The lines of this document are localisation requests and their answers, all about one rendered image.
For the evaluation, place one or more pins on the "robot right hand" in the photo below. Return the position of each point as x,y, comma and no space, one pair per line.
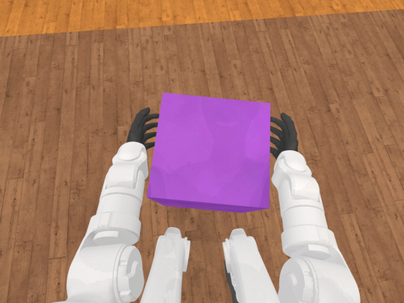
288,135

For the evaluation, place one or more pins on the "right robot upper arm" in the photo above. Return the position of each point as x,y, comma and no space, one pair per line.
309,280

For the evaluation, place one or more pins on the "robot left thigh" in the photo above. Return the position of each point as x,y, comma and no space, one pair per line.
164,282

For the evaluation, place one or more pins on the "left robot upper arm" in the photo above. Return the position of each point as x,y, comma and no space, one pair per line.
106,274

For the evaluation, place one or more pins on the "robot right thigh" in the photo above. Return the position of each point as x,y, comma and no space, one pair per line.
244,262

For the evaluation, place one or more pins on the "left robot forearm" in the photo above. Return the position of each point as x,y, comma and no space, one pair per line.
117,217

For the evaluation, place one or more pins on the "right robot forearm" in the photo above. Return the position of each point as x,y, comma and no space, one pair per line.
305,231

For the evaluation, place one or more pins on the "robot left hand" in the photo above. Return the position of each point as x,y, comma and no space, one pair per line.
138,128

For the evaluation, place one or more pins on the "carton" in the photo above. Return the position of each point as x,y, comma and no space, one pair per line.
211,154

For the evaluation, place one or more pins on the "robot thigh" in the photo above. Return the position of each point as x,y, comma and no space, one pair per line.
164,282
244,262

